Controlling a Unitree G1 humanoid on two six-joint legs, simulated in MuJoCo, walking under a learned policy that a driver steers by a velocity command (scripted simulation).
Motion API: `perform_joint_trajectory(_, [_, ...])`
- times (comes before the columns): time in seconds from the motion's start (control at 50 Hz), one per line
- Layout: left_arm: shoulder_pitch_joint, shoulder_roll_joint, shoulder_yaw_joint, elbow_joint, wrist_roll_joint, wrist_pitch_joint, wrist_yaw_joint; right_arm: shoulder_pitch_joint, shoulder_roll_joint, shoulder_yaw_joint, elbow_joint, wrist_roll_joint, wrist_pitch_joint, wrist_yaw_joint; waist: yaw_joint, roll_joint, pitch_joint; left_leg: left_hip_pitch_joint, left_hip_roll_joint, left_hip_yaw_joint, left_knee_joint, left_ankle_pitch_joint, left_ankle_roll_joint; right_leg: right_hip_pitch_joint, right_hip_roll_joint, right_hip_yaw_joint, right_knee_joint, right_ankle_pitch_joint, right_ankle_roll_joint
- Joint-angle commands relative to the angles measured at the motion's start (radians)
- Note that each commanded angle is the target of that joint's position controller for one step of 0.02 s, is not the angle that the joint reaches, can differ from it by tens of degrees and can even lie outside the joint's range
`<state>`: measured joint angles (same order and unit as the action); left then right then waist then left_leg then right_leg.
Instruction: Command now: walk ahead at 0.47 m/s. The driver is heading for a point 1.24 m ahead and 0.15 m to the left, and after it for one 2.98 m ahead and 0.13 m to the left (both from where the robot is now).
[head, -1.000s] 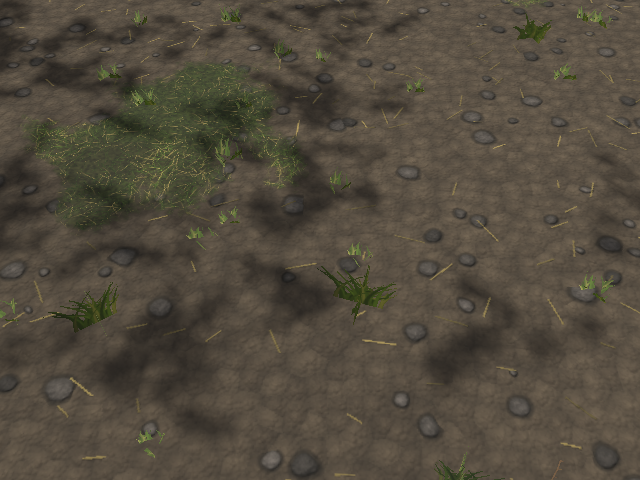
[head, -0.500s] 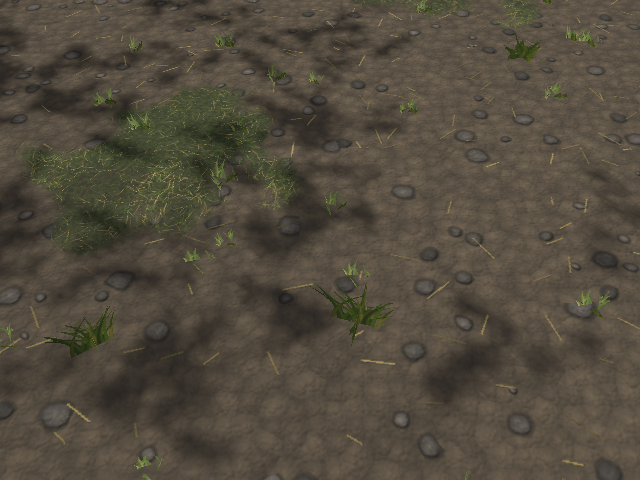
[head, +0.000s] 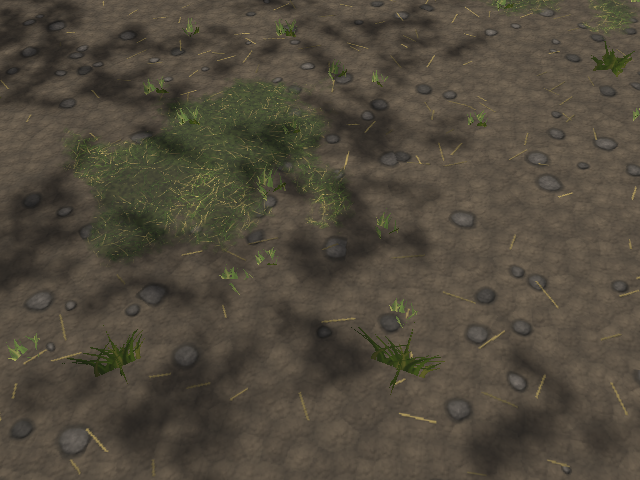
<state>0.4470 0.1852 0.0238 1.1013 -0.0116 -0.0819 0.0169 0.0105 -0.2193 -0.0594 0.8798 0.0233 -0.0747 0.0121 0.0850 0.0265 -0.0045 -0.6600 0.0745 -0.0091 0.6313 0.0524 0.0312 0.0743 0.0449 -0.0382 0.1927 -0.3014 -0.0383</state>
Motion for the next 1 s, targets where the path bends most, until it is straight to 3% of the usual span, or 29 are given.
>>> perform_joint_trajectory(0.02, [0.042,0.162,0.035,-0.011,-0.005,0.000,0.003,-0.141,-0.052,0.002,-0.097,0.004,-0.024,0.023,-0.019,-0.092,0.146,-0.025,-0.009,0.013,-0.058,-0.042,0.023,-0.049,-0.302,0.131,-0.032,0.319,-0.140])
perform_joint_trajectory(0.06, [0.021,0.182,0.042,-0.016,-0.004,0.004,-0.002,-0.092,-0.084,-0.009,-0.095,0.004,-0.031,0.034,-0.061,-0.114,0.106,0.094,-0.044,0.043,-0.095,-0.121,0.057,-0.020,-0.307,0.115,0.056,0.516,-0.124])
perform_joint_trajectory(0.08, [0.001,0.194,0.046,-0.021,-0.003,0.007,-0.004,-0.006,-0.114,-0.025,-0.075,0.002,-0.033,0.033,-0.112,-0.131,0.044,0.235,-0.083,0.074,-0.097,-0.150,0.078,-0.026,-0.289,0.092,0.167,0.718,-0.109])
perform_joint_trajectory(0.1, [-0.019,0.183,0.040,-0.031,0.001,0.011,-0.006,0.181,-0.159,-0.051,-0.018,0.006,-0.033,0.029,-0.200,-0.128,-0.062,0.479,-0.107,0.082,-0.098,-0.139,0.111,-0.094,-0.241,0.056,0.372,0.835,-0.083])
perform_joint_trajectory(0.12, [-0.028,0.157,0.026,-0.060,0.016,0.011,-0.009,0.388,-0.241,-0.073,0.025,-0.004,-0.031,0.020,-0.265,-0.023,-0.221,0.821,0.079,-0.147,-0.084,-0.148,0.179,-0.331,-0.175,0.016,0.712,0.571,-0.046])
perform_joint_trajectory(0.14, [0.104,0.004,-0.015,-0.061,0.006,-0.015,-0.024,0.456,-0.306,-0.078,0.049,-0.018,-0.029,0.028,-0.183,0.262,-0.403,1.125,0.325,-0.679,-0.255,-0.373,0.352,-0.687,0.024,0.064,1.071,-0.207,0.010])
perform_joint_trajectory(0.16, [0.033,0.115,0.012,-0.053,-0.026,-0.046,-0.031,0.440,-0.204,-0.053,0.049,-0.011,-0.031,0.027,-0.216,0.176,-0.358,1.080,0.304,-0.760,-0.351,-0.488,0.323,-0.799,-0.012,0.200,1.185,-0.256,-0.016])
perform_joint_trajectory(0.18, [-0.088,0.173,0.028,-0.098,-0.044,-0.060,-0.031,0.322,-0.156,-0.036,0.030,-0.006,-0.036,0.023,-0.192,0.141,-0.178,0.927,0.269,-0.591,-0.368,-0.430,0.267,-0.872,-0.069,0.157,1.191,-0.170,-0.035])
perform_joint_trajectory(0.2, [-0.149,0.176,0.030,-0.118,-0.037,-0.062,-0.020,0.217,-0.123,-0.022,0.005,-0.011,-0.040,0.021,-0.153,0.039,-0.111,0.752,0.237,-0.458,-0.395,-0.308,0.237,-0.813,-0.128,0.133,1.141,-0.060,-0.037])
perform_joint_trajectory(0.22, [-0.170,0.164,0.038,-0.119,-0.020,-0.054,-0.009,0.164,-0.089,-0.011,0.001,-0.024,-0.046,0.024,-0.116,0.001,-0.060,0.614,0.196,-0.361,-0.421,-0.216,0.216,-0.753,-0.163,0.124,1.072,0.006,-0.036])
perform_joint_trajectory(0.26, [-0.126,0.118,0.040,-0.117,-0.013,-0.026,-0.003,0.164,-0.060,0.000,0.020,-0.032,-0.050,0.029,-0.066,0.037,-0.045,0.505,0.149,-0.264,-0.471,-0.162,0.202,-0.657,-0.194,0.128,0.992,0.057,-0.035])
perform_joint_trajectory(0.3, [-0.142,0.108,0.043,-0.128,-0.011,-0.010,0.001,0.208,-0.090,-0.003,0.042,-0.027,-0.051,0.020,-0.054,0.030,-0.008,0.461,0.141,-0.209,-0.507,-0.124,0.213,-0.678,-0.203,0.112,0.923,0.085,-0.021])
perform_joint_trajectory(0.34, [-0.232,0.121,0.048,-0.163,-0.002,-0.004,0.004,0.252,-0.126,-0.009,0.057,-0.027,-0.048,0.005,-0.068,0.011,0.031,0.468,0.143,-0.185,-0.531,-0.100,0.216,-0.761,-0.207,0.105,0.815,0.177,-0.001])
perform_joint_trajectory(0.38, [-0.306,0.121,0.050,-0.189,0.007,-0.005,0.000,0.295,-0.133,-0.008,0.070,-0.024,-0.041,-0.007,-0.088,0.009,0.047,0.500,0.131,-0.153,-0.537,-0.073,0.202,-0.810,-0.201,0.097,0.697,0.292,0.013])
perform_joint_trajectory(0.46, [-0.442,0.104,0.040,-0.229,0.000,-0.012,-0.017,0.370,-0.138,-0.004,0.094,-0.016,-0.035,-0.015,-0.130,0.026,0.066,0.527,0.097,-0.080,-0.540,-0.050,0.163,-0.757,-0.157,0.054,0.477,0.455,0.014])
perform_joint_trajectory(0.58, [-0.608,0.108,0.024,-0.303,-0.011,-0.024,-0.052,0.466,-0.155,-0.011,0.145,-0.012,-0.007,-0.020,-0.171,0.026,0.114,0.740,0.168,-0.081,-0.467,0.010,0.161,-0.817,-0.132,0.043,0.341,0.356,-0.004])
perform_joint_trajectory(0.64, [-0.555,0.145,0.034,-0.306,-0.013,-0.034,-0.063,0.436,-0.181,-0.023,0.138,-0.011,0.006,-0.028,-0.119,0.055,0.065,0.787,0.185,-0.073,-0.362,0.251,0.135,-0.676,-0.089,0.013,0.297,0.243,-0.039])
perform_joint_trajectory(0.66, [-0.464,0.175,0.050,-0.283,-0.011,-0.036,-0.061,0.415,-0.190,-0.025,0.132,-0.012,0.010,-0.028,-0.067,0.075,0.004,0.776,0.166,-0.054,-0.263,0.439,0.121,-0.530,-0.051,-0.019,0.291,0.231,-0.058])
perform_joint_trajectory(0.68, [-0.281,0.223,0.076,-0.227,-0.011,-0.036,-0.055,0.395,-0.172,-0.017,0.121,-0.017,0.014,-0.026,0.016,0.069,-0.101,0.702,0.114,-0.016,-0.070,0.512,0.094,-0.285,-0.039,-0.022,0.292,0.261,-0.092])
perform_joint_trajectory(0.7, [-0.074,0.302,0.097,-0.184,0.004,-0.033,-0.044,0.394,-0.142,-0.001,0.092,-0.033,0.010,-0.025,0.078,-0.031,-0.259,0.462,0.050,0.026,0.253,0.227,0.058,0.056,-0.231,0.198,0.329,0.288,-0.164])
perform_joint_trajectory(0.72, [-0.009,0.344,0.104,-0.157,0.006,-0.025,-0.049,0.525,0.001,0.037,0.098,-0.025,-0.014,-0.009,0.004,-0.304,-0.402,0.060,-0.141,0.004,0.595,-0.526,-0.008,0.389,-0.451,0.679,0.212,0.087,-0.321])
perform_joint_trajectory(0.74, [-0.029,0.249,0.076,-0.162,0.000,-0.024,-0.049,0.459,-0.095,0.016,0.106,0.000,-0.039,-0.007,0.038,-0.212,-0.363,-0.049,-0.103,-0.132,0.715,-0.613,0.016,0.358,-0.422,0.739,0.133,0.008,-0.281])
perform_joint_trajectory(0.76, [-0.127,0.211,0.064,-0.181,-0.003,-0.027,-0.045,0.359,-0.152,0.001,0.069,0.022,-0.054,-0.006,0.020,-0.176,-0.212,-0.109,-0.051,-0.108,0.726,-0.531,0.031,0.215,-0.394,0.581,0.111,0.065,-0.237])
perform_joint_trajectory(0.78, [-0.219,0.188,0.054,-0.204,0.003,-0.030,-0.046,0.304,-0.157,-0.002,0.056,0.021,-0.057,-0.014,-0.017,-0.083,-0.129,-0.067,0.003,-0.076,0.684,-0.433,0.031,0.048,-0.360,0.461,0.080,0.180,-0.215])
perform_joint_trajectory(0.8, [-0.266,0.160,0.046,-0.209,0.012,-0.033,-0.051,0.276,-0.150,-0.010,0.052,0.005,-0.051,-0.022,-0.047,-0.050,-0.069,-0.022,0.033,-0.066,0.628,-0.379,0.027,-0.084,-0.324,0.377,0.048,0.259,-0.205])
perform_joint_trajectory(0.84, [-0.276,0.129,0.037,-0.195,0.021,-0.037,-0.057,0.322,-0.101,-0.011,0.057,-0.002,-0.025,-0.024,-0.099,-0.087,-0.050,0.075,0.067,-0.071,0.556,-0.331,0.024,-0.201,-0.279,0.290,-0.009,0.286,-0.197])
perform_joint_trajectory(0.88, [-0.246,0.155,0.041,-0.177,0.016,-0.039,-0.050,0.309,-0.083,-0.011,0.048,-0.004,-0.008,-0.026,-0.111,-0.090,-0.014,0.063,0.080,-0.056,0.488,-0.307,0.010,-0.252,-0.269,0.235,-0.050,0.310,-0.208])
perform_joint_trajectory(0.92, [-0.212,0.188,0.049,-0.165,0.017,-0.037,-0.035,0.227,-0.095,-0.015,0.017,-0.013,-0.002,-0.028,-0.099,-0.074,0.018,-0.008,0.089,-0.050,0.385,-0.219,-0.012,-0.249,-0.270,0.207,-0.076,0.329,-0.212])
perform_joint_trajectory(1.0, [-0.152,0.199,0.049,-0.148,0.009,-0.025,-0.017,0.085,-0.081,-0.011,-0.027,-0.016,-0.008,-0.019,-0.061,-0.079,0.044,-0.021,0.065,-0.025,0.134,-0.008,-0.024,-0.222,-0.232,0.128,-0.090,0.342,-0.173])
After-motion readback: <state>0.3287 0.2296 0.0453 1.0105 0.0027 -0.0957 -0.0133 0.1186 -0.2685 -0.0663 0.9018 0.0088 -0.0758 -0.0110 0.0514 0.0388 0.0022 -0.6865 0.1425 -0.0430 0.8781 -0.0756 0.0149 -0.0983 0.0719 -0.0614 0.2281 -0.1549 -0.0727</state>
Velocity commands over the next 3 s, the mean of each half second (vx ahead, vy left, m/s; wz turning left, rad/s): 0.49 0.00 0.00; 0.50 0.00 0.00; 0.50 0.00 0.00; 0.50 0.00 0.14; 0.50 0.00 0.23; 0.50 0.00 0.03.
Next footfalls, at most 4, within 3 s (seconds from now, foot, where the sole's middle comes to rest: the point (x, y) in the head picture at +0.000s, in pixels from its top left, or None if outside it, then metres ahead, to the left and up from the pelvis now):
0.12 left None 0.25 0.14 -0.78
0.68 right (406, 447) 0.58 -0.09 -0.78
1.24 left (306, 318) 0.88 0.15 -0.78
1.82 right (402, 227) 1.20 -0.08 -0.78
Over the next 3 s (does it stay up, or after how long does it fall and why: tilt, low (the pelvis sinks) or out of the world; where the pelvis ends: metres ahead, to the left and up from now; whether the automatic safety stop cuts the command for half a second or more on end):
stays up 1.67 0.11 -0.01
